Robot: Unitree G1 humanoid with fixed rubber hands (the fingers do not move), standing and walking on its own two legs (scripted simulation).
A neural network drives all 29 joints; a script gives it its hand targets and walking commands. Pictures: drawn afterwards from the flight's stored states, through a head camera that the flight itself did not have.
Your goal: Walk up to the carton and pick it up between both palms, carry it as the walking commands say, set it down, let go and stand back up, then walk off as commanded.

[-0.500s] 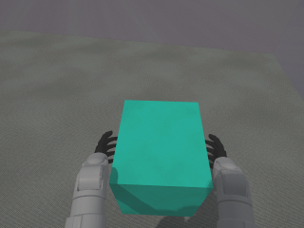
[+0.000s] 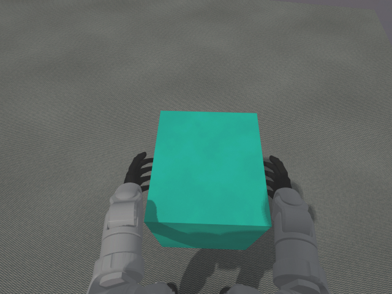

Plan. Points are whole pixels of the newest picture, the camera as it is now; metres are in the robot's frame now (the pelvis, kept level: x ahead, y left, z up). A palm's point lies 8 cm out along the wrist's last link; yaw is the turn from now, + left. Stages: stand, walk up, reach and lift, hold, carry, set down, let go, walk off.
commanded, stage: set down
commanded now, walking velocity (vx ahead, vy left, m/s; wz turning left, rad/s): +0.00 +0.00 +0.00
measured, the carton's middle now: (205, 185) +0.36 -0.01 -0.09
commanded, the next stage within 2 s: none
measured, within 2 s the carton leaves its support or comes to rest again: neither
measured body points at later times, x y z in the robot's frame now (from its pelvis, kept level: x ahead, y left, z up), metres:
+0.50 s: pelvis -0.04 +0.00 -0.06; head +0.14 +0.00 +0.35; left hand +0.37 +0.15 -0.11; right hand +0.35 -0.17 -0.11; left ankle +0.05 +0.12 -0.73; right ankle +0.03 -0.12 -0.73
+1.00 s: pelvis -0.04 +0.00 -0.13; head +0.19 +0.00 +0.26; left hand +0.40 +0.13 -0.20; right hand +0.38 -0.18 -0.20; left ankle +0.05 +0.12 -0.73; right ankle +0.03 -0.12 -0.73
